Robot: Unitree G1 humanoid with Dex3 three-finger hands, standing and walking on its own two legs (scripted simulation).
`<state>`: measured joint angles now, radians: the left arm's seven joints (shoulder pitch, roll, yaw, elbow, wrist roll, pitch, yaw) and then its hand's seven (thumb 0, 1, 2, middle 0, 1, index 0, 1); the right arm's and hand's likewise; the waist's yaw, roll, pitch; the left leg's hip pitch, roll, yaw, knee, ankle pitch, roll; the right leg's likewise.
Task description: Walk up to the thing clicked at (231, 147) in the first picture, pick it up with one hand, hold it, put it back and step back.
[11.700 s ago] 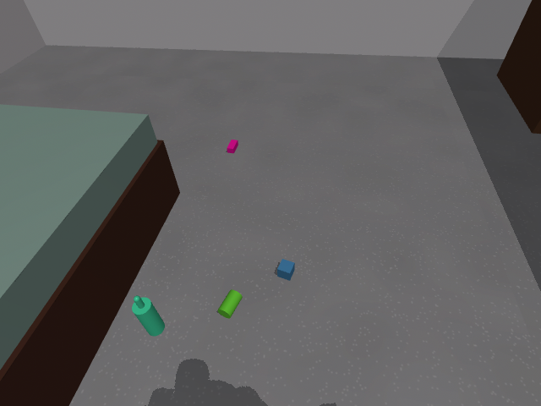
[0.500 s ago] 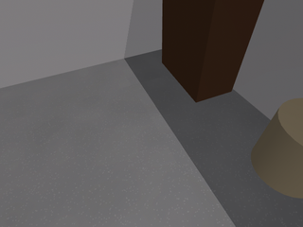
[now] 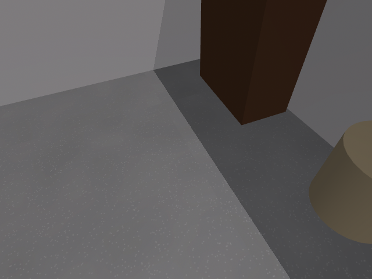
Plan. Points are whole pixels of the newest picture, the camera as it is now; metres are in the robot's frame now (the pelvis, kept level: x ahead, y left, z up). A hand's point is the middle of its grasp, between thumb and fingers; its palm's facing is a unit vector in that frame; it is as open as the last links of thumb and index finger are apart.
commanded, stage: stand
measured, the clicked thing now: out of the picture +0.33 +1.18 -0.77
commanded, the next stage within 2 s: walk up in 0.12 s
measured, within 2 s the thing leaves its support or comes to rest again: neither
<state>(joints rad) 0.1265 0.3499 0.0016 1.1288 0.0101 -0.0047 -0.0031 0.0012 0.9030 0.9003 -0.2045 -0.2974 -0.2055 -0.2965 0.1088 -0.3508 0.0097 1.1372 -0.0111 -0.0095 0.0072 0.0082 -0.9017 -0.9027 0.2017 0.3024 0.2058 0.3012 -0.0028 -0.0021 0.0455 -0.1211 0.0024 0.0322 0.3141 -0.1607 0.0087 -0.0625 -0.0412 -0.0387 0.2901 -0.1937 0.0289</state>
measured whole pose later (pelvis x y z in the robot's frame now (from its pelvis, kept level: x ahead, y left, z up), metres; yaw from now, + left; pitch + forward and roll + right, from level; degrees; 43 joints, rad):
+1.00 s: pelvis +0.31 -0.04 -0.03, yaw +3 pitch -2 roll -1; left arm 0.31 0.41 0.05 0.94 0.00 -0.04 -0.03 0.00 0.90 0.90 -0.21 -0.30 -0.21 -0.30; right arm 0.18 -0.40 -0.08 0.88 -0.03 -0.06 0.08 0.01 -0.90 -0.90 0.20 0.30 0.21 0.30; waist 0.01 -0.02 0.11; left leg -0.38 0.05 0.05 0.64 -0.23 0.02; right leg -0.18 -0.03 -0.02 1.02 -0.51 -0.04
